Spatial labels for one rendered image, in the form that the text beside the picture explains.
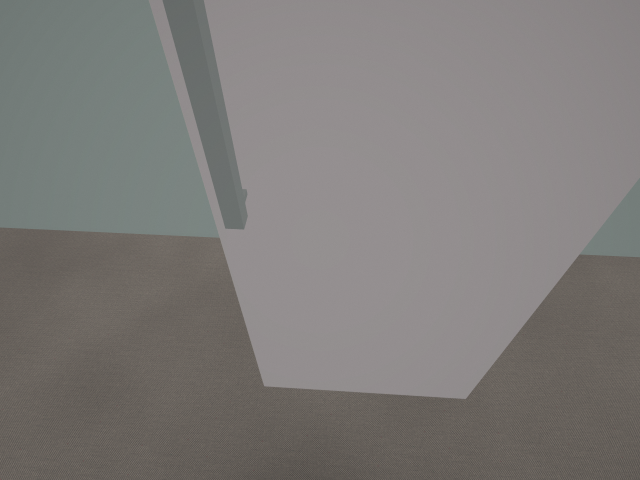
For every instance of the handle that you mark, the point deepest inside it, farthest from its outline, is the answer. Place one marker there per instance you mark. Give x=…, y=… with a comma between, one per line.
x=192, y=38

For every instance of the fridge door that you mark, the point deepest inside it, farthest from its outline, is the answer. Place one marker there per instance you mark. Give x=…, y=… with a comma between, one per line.
x=420, y=174

